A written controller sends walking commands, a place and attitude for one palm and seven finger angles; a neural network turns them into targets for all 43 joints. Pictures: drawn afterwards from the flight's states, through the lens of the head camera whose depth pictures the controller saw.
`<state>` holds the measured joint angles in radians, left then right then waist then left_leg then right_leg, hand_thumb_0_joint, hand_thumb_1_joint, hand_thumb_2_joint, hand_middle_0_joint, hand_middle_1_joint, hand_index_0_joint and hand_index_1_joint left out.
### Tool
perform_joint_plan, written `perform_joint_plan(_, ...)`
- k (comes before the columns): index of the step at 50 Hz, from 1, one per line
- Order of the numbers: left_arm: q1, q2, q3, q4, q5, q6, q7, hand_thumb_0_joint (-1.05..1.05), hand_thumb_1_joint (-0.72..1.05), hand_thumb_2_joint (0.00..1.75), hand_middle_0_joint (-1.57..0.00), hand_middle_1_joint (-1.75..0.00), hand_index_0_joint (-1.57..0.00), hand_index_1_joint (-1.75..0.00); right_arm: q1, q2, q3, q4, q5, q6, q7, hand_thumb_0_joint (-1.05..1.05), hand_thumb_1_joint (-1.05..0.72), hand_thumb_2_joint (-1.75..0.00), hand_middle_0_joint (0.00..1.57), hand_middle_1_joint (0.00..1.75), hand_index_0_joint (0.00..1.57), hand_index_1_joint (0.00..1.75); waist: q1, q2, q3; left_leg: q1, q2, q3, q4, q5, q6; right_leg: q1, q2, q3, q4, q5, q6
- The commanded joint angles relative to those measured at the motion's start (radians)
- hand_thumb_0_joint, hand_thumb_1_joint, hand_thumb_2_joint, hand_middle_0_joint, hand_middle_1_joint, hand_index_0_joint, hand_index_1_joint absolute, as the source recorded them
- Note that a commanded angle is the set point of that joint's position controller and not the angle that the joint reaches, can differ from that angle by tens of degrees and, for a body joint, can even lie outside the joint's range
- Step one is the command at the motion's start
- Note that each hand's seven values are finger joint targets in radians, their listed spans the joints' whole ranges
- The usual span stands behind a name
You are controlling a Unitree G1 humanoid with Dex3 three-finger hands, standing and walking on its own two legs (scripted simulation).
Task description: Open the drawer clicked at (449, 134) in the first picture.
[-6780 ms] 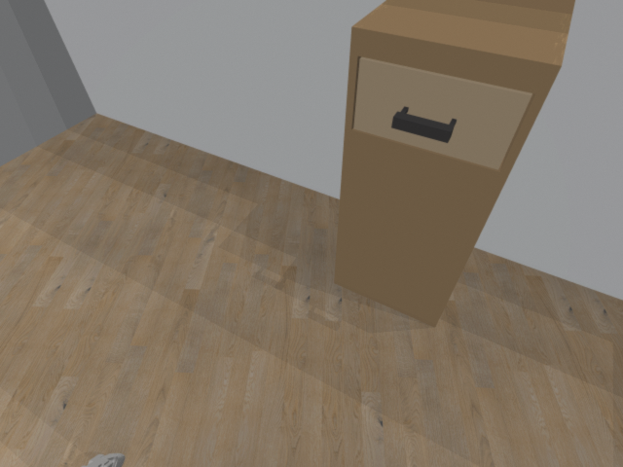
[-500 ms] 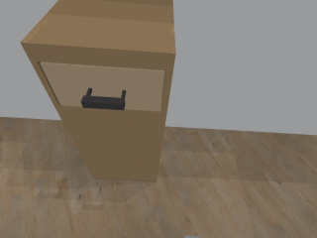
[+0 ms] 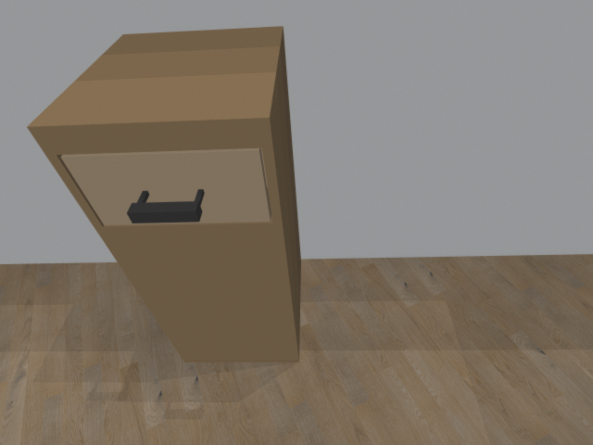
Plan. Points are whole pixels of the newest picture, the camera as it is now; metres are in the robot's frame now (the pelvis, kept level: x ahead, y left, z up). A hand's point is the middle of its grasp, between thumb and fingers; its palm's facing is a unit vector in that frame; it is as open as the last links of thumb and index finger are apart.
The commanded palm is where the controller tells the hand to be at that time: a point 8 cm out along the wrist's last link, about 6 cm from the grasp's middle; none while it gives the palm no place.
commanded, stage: come to a stop and stand still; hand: left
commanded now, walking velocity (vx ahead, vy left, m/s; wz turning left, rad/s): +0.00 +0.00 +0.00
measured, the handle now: (168, 203) +0.53 +0.27 +0.03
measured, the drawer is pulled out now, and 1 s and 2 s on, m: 0.00 0.00 0.00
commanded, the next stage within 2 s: look again from close up in 0.76 s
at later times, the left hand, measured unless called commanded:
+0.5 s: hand out of the picture -0.01 +0.10 -0.17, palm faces +0.07 -0.98 -0.16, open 7.4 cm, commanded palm none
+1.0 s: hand out of the picture +0.00 +0.12 -0.17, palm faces +0.06 -0.98 -0.18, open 7.4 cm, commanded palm none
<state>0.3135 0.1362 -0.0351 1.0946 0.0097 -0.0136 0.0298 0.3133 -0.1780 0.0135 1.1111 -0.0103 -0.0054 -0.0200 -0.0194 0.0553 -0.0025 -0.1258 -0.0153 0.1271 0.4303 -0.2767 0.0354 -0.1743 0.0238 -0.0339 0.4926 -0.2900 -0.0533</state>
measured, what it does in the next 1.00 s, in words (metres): stands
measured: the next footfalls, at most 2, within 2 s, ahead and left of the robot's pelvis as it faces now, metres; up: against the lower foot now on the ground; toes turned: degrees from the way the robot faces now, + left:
left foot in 2.00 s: +0.04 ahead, +0.17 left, +0.00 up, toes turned +2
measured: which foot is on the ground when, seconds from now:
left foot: down 0.00-1.00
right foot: down 0.00-1.00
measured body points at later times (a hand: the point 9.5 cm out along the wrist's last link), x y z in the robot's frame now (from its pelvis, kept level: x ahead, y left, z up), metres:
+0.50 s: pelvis +0.02 -0.04 +0.00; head +0.03 -0.06 +0.45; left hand -0.02 +0.15 -0.16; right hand -0.02 -0.24 -0.17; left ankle -0.02 +0.09 -0.74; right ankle -0.01 -0.08 -0.74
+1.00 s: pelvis +0.03 -0.03 +0.00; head +0.03 -0.04 +0.45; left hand +0.00 +0.17 -0.16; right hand +0.00 -0.23 -0.17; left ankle -0.02 +0.09 -0.74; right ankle -0.01 -0.08 -0.74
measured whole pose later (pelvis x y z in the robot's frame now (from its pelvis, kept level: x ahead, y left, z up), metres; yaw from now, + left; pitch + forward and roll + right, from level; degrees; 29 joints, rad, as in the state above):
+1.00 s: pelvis +0.03 -0.03 +0.00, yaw +1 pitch +0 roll +1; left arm 0.34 0.11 -0.01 1.13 0.01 -0.03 0.04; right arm 0.33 -0.11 0.01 1.17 -0.01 -0.02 -0.05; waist 0.00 0.01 0.00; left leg -0.10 0.03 0.09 0.41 -0.29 -0.02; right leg -0.12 0.07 -0.07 0.42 -0.30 -0.10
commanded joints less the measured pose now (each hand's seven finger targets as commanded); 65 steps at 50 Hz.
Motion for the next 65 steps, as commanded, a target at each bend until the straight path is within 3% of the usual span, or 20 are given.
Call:
perform_joint_plan(1, 0.033, 0.102, 0.022, -0.020, -0.004, -0.026, 0.008, 0.00, 0.90, 0.90, -0.20, -0.30, -0.20, -0.30, 0.071, -0.051, -0.002, 0.003, -0.001, -0.010, -0.004, 0.00, -0.90, -0.90, 0.20, 0.30, 0.20, 0.30, -0.009, -0.101, 0.109, -0.031, 0.103, -0.124, -0.079, 0.007, 0.004, -0.089, -0.138, 0.177, -0.179, 0.046, -0.018)
perform_joint_plan(7, 0.070, 0.082, 0.024, 0.006, -0.004, -0.031, 0.010, 0.00, 0.90, 0.90, -0.20, -0.30, -0.20, -0.30, 0.099, -0.025, 0.000, 0.036, -0.002, -0.006, -0.005, 0.00, -0.90, -0.90, 0.20, 0.30, 0.20, 0.30, -0.005, -0.090, 0.120, -0.049, 0.097, -0.114, -0.060, 0.013, -0.004, -0.086, -0.140, 0.184, -0.207, 0.016, -0.019)
perform_joint_plan(13, 0.104, 0.065, 0.029, 0.022, -0.006, -0.035, 0.015, 0.00, 0.90, 0.90, -0.20, -0.30, -0.20, -0.30, 0.126, 0.000, 0.000, 0.054, -0.002, -0.004, -0.011, 0.00, -0.90, -0.90, 0.20, 0.30, 0.20, 0.30, -0.003, -0.082, 0.114, -0.066, 0.091, -0.102, -0.031, 0.030, -0.013, -0.053, -0.148, 0.188, -0.219, 0.099, -0.009)
perform_joint_plan(25, 0.139, 0.057, 0.040, 0.037, -0.007, -0.034, 0.025, 0.00, 0.90, 0.90, -0.20, -0.30, -0.20, -0.30, 0.137, 0.018, -0.005, 0.053, 0.002, -0.011, -0.030, 0.00, -0.90, -0.90, 0.20, 0.30, 0.20, 0.30, 0.007, -0.088, 0.072, -0.073, 0.097, -0.079, -0.022, 0.079, -0.027, 0.074, -0.153, 0.151, -0.160, 0.537, 0.035)
perform_joint_plan(36, 0.126, 0.053, 0.043, 0.026, -0.003, -0.027, 0.024, 0.00, 0.90, 0.90, -0.20, -0.30, -0.20, -0.30, 0.120, 0.011, -0.008, 0.040, 0.000, -0.011, -0.032, 0.00, -0.90, -0.90, 0.20, 0.30, 0.20, 0.30, 0.008, -0.064, 0.091, -0.044, 0.110, -0.086, -0.039, 0.125, -0.023, 0.041, -0.134, 0.141, -0.166, 0.463, 0.038)
perform_joint_plan(42, 0.119, 0.055, 0.044, 0.021, -0.003, -0.027, 0.022, 0.00, 0.90, 0.90, -0.20, -0.30, -0.20, -0.30, 0.115, 0.002, -0.005, 0.042, -0.002, -0.019, -0.032, 0.00, -0.90, -0.90, 0.20, 0.30, 0.20, 0.30, 0.013, -0.049, 0.083, -0.025, 0.125, -0.099, -0.060, 0.186, -0.018, 0.041, -0.128, 0.128, -0.142, 0.453, 0.020)
perform_joint_plan(52, 0.115, 0.054, 0.040, 0.022, -0.003, -0.025, 0.019, 0.00, 0.90, 0.90, -0.20, -0.30, -0.20, -0.30, 0.119, -0.001, -0.004, 0.050, -0.003, -0.020, -0.030, 0.00, -0.90, -0.90, 0.20, 0.30, 0.20, 0.30, 0.015, -0.060, 0.101, -0.030, 0.124, -0.115, -0.080, 0.156, -0.014, 0.016, -0.125, 0.126, -0.150, 0.328, 0.006)
perform_joint_plan(65, 0.126, 0.048, 0.039, 0.026, -0.003, -0.027, 0.018, 0.00, 0.90, 0.90, -0.20, -0.30, -0.20, -0.30, 0.120, 0.001, -0.006, 0.055, -0.003, -0.024, -0.030, 0.00, -0.90, -0.90, 0.20, 0.30, 0.20, 0.30, 0.016, -0.059, 0.094, -0.024, 0.125, -0.118, -0.082, 0.167, -0.012, 0.011, -0.129, 0.130, -0.143, 0.330, -0.001)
